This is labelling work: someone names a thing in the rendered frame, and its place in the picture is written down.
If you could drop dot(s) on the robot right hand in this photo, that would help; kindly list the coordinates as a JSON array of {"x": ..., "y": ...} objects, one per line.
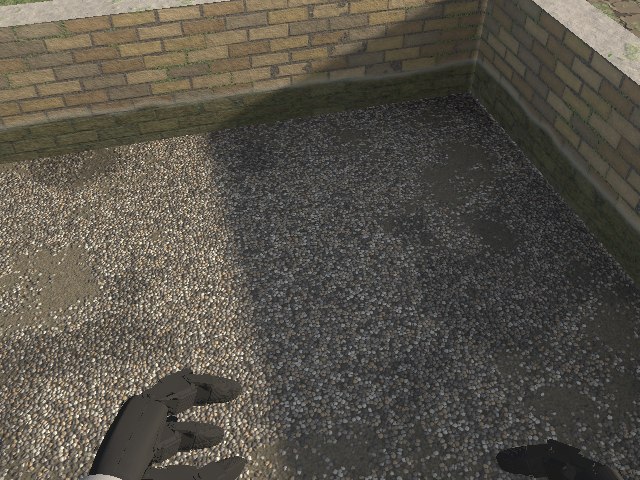
[{"x": 555, "y": 460}]

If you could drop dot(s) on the robot left hand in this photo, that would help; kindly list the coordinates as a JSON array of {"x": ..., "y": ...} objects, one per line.
[{"x": 142, "y": 434}]

